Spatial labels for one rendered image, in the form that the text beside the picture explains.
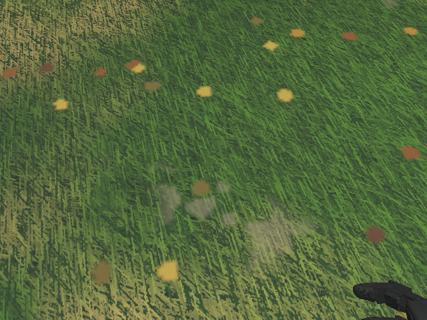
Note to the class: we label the right robot hand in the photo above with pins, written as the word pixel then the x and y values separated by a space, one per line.
pixel 394 295

